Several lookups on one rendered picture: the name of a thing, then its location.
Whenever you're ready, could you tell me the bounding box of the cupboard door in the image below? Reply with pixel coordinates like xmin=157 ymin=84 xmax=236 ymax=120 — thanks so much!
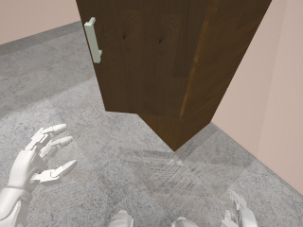
xmin=76 ymin=0 xmax=209 ymax=118

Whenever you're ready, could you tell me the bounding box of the left robot thigh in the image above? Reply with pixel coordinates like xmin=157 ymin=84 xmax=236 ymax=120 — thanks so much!
xmin=106 ymin=213 xmax=134 ymax=227

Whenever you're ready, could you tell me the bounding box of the left robot shin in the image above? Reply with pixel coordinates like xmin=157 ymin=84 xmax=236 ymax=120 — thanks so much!
xmin=118 ymin=210 xmax=128 ymax=214

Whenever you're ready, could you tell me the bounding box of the handle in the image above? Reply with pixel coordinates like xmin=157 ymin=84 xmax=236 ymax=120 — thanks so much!
xmin=84 ymin=17 xmax=102 ymax=63

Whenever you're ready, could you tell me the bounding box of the left robot forearm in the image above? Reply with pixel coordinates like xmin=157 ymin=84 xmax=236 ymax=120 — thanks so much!
xmin=0 ymin=186 xmax=33 ymax=227

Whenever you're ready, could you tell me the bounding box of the robot left hand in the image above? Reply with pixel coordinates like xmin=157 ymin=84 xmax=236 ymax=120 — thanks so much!
xmin=8 ymin=124 xmax=78 ymax=193

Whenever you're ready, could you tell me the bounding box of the robot right hand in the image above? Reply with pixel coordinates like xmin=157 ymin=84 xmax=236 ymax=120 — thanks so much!
xmin=222 ymin=188 xmax=258 ymax=227

